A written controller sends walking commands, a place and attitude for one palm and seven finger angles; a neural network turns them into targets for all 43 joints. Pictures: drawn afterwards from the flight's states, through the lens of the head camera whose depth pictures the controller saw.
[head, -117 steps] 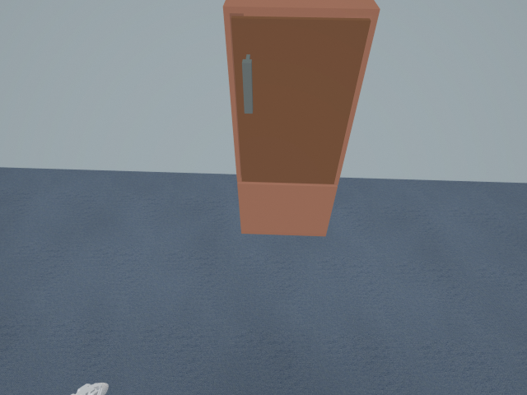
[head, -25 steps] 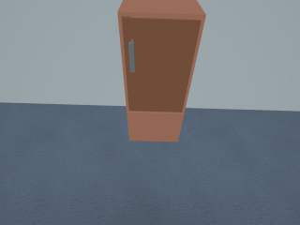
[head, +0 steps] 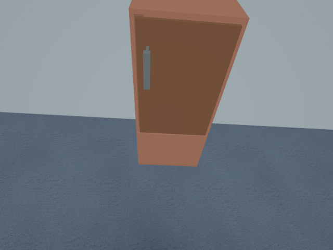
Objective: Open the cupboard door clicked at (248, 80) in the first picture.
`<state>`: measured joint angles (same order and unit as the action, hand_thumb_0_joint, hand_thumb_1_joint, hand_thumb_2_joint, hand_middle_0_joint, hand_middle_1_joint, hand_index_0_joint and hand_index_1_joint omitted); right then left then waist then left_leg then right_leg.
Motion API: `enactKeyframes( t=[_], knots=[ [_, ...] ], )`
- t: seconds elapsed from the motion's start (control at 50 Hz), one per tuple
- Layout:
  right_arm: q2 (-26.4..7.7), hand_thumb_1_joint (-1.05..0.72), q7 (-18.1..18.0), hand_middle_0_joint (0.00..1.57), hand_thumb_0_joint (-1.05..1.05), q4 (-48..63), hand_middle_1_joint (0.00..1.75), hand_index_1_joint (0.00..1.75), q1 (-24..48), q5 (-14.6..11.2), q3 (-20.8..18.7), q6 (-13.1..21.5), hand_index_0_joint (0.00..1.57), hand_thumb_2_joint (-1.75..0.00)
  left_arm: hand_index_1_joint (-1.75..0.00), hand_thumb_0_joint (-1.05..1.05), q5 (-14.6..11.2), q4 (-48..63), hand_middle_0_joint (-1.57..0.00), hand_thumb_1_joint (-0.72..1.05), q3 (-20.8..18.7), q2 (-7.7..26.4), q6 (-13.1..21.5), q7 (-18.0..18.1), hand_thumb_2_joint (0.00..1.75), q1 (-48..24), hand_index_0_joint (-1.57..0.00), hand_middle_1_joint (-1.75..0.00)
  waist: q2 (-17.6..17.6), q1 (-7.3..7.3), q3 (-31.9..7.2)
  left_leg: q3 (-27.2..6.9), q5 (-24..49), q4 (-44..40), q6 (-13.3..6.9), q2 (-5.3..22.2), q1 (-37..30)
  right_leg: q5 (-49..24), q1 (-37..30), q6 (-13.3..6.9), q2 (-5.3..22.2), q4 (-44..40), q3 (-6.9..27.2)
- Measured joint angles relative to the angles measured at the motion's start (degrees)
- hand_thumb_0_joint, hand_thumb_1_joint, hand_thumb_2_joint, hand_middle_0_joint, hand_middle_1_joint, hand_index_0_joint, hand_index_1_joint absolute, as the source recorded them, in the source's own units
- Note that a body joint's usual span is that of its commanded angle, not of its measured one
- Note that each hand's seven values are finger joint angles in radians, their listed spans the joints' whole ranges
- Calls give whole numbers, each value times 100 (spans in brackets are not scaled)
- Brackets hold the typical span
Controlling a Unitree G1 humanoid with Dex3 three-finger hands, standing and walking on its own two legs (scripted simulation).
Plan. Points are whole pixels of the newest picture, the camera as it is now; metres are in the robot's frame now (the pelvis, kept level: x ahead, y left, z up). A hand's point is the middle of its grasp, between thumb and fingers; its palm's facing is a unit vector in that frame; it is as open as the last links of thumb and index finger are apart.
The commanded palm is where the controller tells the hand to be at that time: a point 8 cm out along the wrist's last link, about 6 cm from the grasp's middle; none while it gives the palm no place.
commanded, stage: take the last steps up to it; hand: left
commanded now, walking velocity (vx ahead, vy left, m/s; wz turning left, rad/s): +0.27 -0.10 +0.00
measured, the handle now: (147, 68) +0.73 +0.14 +0.04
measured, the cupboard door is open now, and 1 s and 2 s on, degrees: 0 0 0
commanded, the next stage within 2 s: come to a stop and stand still in 0.28 s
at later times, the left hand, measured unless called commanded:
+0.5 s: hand (134, 211) +0.26 +0.11 -0.15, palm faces +0.02 -0.98 -0.20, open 7.3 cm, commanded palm none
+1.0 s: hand (100, 241) +0.17 +0.19 -0.17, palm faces +0.10 -0.98 -0.17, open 7.4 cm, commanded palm none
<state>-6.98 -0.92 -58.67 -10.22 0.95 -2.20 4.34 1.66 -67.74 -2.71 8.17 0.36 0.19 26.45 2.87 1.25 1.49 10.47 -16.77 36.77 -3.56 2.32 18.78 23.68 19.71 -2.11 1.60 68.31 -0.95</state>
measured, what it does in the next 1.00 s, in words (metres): walks ahead: right foot, then left foot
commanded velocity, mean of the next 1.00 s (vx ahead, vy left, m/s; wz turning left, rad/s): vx -0.02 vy -0.02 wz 0.00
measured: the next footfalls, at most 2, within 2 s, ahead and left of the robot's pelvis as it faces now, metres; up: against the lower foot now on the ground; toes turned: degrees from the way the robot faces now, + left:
right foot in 0.38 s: +0.26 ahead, -0.17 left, +0.00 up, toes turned -7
left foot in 0.82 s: +0.22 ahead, +0.07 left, +0.00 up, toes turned +5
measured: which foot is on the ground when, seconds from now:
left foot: down 0.00-0.38, up 0.40-0.80, down 0.82-1.00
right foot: up 0.00-0.36, down 0.38-0.82, up 0.84-1.00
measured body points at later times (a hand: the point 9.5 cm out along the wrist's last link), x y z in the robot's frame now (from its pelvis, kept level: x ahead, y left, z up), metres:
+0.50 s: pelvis +0.17 -0.06 +0.01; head +0.20 -0.08 +0.45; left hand +0.25 +0.16 -0.14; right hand +0.09 -0.27 -0.16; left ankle +0.08 +0.07 -0.67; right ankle +0.22 -0.16 -0.72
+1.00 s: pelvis +0.15 +0.00 +0.02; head +0.17 +0.04 +0.47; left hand +0.17 +0.24 -0.15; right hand +0.25 -0.23 -0.11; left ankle +0.18 +0.07 -0.72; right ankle +0.13 -0.16 -0.66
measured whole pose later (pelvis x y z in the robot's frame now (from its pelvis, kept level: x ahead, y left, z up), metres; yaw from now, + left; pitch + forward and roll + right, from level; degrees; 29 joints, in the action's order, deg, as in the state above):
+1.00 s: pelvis +0.15 +0.00 +0.02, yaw +1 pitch +0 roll -2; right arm -7.7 -1.9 -57.1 -8.9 1.3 -0.8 -0.6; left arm 1.4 -59.8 -4.1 12.6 -3.2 1.0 14.2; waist 3.3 1.5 1.8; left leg 4.2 -12.0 26.9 -3.9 0.0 14.7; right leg 21.7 23.0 1.7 0.8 55.5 1.4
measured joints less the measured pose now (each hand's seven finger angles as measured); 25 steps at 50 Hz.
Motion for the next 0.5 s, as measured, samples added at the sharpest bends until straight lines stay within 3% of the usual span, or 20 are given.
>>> enactKeyframes(
  t=[0.06,0.14,0.24,0.32,0.38,0.42,0.46,0.5],
  knots=[
    [-108,-96,-85,20,-2,-107,30,30,-255,-8,-85,25,20,-90,-29,1,38,358,-19,91,-71,116,20,-24,90,-454,-20,-30,-9,-21,-111,9,148,-586,0,-87,-423,-549,707,91,217,-4,-131],
    [-179,-95,-47,20,-2,-291,30,30,-636,19,-61,-15,20,-90,-29,1,41,769,-19,91,-128,176,24,-72,90,-945,-20,-30,-17,-64,-228,18,231,-1163,24,-167,-875,-1136,1221,208,445,-691,-136],
    [-107,-93,-3,20,0,-444,30,30,-1056,61,-47,-68,20,-90,-29,1,19,961,-19,92,-165,258,-35,-120,90,-1411,-20,-30,-72,-271,-169,-21,125,-1490,154,-158,-1306,-1376,1189,264,564,-2023,-170],
    [-59,-92,12,20,0,-548,30,30,-1290,98,-57,-139,20,-90,-29,1,1,999,-19,92,-144,243,-33,-145,90,-1654,-20,-30,-195,-458,-17,-24,-177,-1384,347,-24,-1518,-1279,823,216,468,-2978,-308],
    [-32,-91,26,20,0,-630,30,30,-1492,86,-53,-199,20,-90,-29,0,7,1022,-19,91,-105,222,87,-156,90,-1711,-20,-30,-279,-526,58,-59,-657,-830,517,148,-1489,-1448,282,98,295,-3712,-468],
    [-56,-91,39,20,1,-717,30,30,-1460,35,-29,-280,20,-90,-29,0,3,989,-19,91,-78,132,224,-109,90,-1783,-20,-30,-435,-493,181,-308,-1124,402,404,327,-1015,-1381,303,19,167,-3426,-580],
    [-86,-91,6,20,1,-751,30,30,-1351,-4,-13,-360,20,-90,-29,0,-34,945,-19,91,-1,18,272,-54,90,-1784,-20,-30,-519,-454,262,-638,-1347,1572,363,261,-483,-1147,150,-19,109,-3395,-672],
    [-102,-91,-40,20,1,-724,30,30,-1199,-38,-3,-419,20,-90,-29,0,-85,917,-20,92,-20,-58,254,61,90,-1750,-20,-30,-530,-388,263,-752,-1286,2038,399,189,-105,-1142,-53,-3,70,-3617,-708]
  ],
)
